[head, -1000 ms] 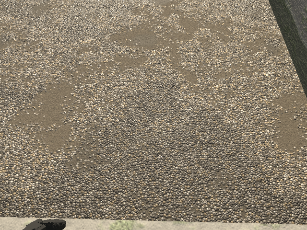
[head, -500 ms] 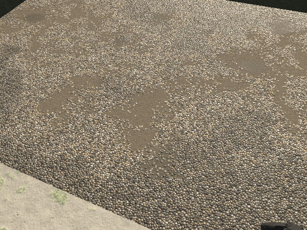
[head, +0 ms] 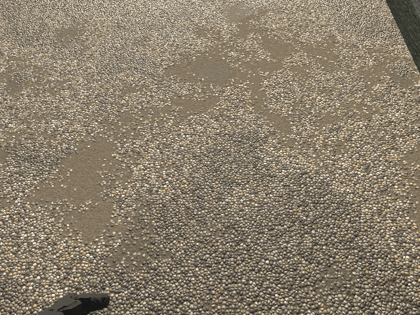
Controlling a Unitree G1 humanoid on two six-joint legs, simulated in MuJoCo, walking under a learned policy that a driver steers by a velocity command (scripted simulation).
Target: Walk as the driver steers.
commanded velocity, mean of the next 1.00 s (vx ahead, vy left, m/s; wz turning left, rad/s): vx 0.99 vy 0.00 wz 0.12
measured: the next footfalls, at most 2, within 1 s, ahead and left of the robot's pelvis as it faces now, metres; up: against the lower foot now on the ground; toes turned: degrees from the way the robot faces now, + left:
right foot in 0.02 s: +0.12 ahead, -0.09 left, +0.00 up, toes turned -5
left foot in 0.30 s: +0.12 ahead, +0.07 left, +0.00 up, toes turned -19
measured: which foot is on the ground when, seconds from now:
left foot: down 0.00-0.02, up 0.04-0.28, down 0.30-0.90, up 0.92-1.00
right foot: up 0.00-0.00, down 0.02-1.00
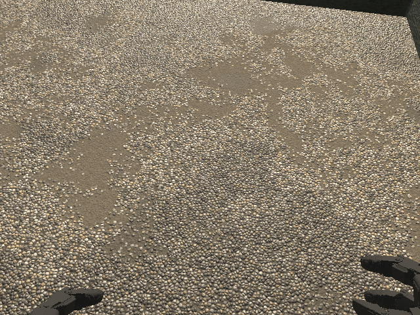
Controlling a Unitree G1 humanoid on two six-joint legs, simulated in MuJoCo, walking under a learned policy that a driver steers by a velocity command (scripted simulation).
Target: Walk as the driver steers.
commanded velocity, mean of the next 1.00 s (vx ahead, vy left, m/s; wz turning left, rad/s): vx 1.00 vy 0.00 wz -0.31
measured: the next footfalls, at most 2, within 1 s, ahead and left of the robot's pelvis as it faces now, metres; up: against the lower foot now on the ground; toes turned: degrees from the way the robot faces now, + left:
left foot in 0.18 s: +0.07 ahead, +0.16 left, +0.00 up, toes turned +12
right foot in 0.60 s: +0.09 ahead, -0.04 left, +0.00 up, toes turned +0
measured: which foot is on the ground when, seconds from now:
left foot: up 0.00-0.16, down 0.18-0.64, up 0.66-0.86, down 0.88-1.00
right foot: down 0.00-0.20, up 0.22-0.58, down 0.60-0.90, up 0.92-1.00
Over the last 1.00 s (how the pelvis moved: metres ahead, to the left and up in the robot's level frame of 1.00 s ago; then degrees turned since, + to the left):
-0.02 -0.01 0.02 5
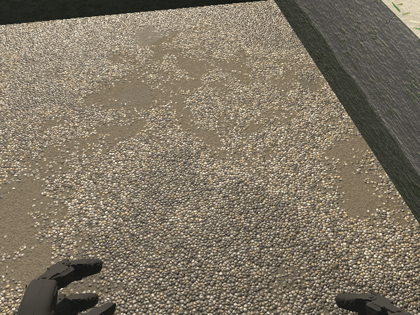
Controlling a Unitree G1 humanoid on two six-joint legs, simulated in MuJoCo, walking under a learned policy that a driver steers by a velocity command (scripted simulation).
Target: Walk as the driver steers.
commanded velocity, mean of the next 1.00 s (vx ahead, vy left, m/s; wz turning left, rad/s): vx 0.49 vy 0.00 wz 0.34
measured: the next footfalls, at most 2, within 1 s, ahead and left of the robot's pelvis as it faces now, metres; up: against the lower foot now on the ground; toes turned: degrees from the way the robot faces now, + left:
right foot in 0.16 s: +0.08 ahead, -0.12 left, +0.00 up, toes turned +12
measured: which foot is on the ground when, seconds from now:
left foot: down 0.00-1.00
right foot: up 0.00-0.14, down 0.16-1.00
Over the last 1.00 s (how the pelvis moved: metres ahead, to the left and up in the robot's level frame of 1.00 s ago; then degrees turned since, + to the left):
0.03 0.10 -0.01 -18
